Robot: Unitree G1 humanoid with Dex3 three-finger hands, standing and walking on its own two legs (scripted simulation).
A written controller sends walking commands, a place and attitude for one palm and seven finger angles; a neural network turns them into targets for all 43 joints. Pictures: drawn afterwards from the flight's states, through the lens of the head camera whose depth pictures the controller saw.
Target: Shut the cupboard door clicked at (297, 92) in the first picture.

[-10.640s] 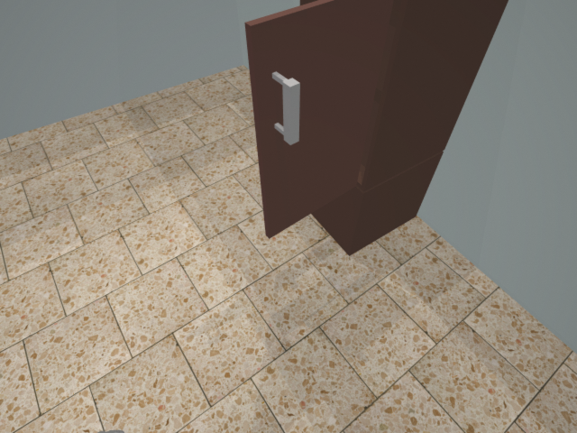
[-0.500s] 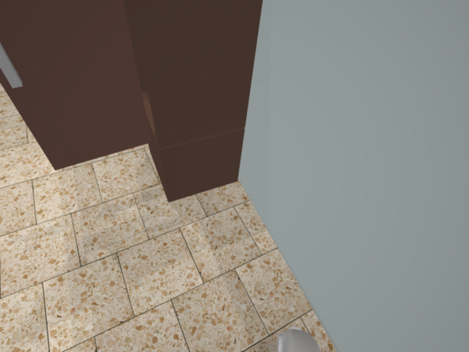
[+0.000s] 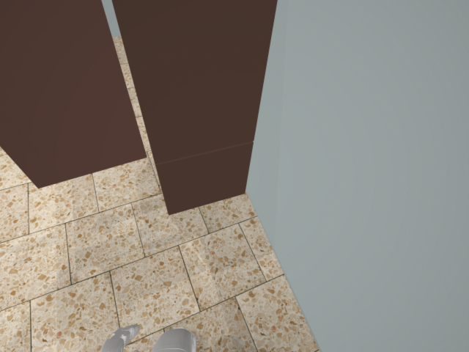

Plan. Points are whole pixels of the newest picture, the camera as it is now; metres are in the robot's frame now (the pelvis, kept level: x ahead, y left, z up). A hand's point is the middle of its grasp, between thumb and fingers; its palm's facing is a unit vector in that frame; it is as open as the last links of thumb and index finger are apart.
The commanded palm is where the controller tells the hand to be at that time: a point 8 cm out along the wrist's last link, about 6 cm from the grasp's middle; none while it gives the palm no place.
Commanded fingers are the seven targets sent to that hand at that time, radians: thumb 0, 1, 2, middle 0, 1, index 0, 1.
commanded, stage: turn to face it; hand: left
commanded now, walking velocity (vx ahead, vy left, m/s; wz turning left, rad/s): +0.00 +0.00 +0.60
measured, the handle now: out of the picture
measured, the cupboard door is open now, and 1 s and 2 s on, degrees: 94 94 94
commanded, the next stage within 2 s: take the last steps up to it in 0.76 s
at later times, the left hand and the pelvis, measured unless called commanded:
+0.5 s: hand out of the picture +0.08 +0.28 -0.17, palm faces +0.25 -0.94 -0.23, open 7.4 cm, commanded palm none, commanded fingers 0.00 0.90 0.90 -0.20 -0.30 -0.20 -0.30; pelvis +0.06 +0.05 +0.01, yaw +12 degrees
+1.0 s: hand out of the picture +0.06 +0.19 -0.15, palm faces +0.41 -0.88 -0.23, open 7.3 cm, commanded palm none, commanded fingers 0.00 0.90 0.90 -0.20 -0.30 -0.20 -0.30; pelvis +0.09 +0.00 +0.01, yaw +23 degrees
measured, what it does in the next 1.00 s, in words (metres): steps on the spot, turning left: left foot, then right foot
